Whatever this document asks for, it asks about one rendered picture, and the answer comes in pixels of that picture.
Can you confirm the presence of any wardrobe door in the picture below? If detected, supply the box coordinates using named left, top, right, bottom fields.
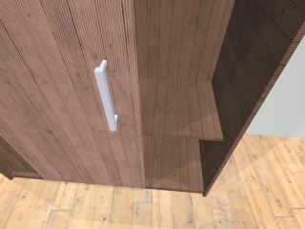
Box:
left=0, top=136, right=38, bottom=174
left=0, top=0, right=146, bottom=189

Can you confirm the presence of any handle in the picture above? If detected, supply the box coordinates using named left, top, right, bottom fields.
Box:
left=94, top=60, right=118, bottom=132

